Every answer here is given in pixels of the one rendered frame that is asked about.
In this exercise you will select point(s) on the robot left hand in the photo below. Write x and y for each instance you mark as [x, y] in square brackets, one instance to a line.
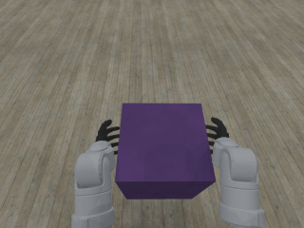
[104, 131]

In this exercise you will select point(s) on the carton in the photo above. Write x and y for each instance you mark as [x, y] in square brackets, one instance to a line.
[163, 152]

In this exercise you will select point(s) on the right robot forearm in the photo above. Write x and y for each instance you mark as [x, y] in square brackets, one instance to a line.
[238, 177]

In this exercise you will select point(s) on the robot right hand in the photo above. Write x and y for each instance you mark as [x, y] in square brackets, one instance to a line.
[220, 129]

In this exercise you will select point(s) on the left robot forearm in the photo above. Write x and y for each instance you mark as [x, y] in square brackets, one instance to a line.
[92, 187]

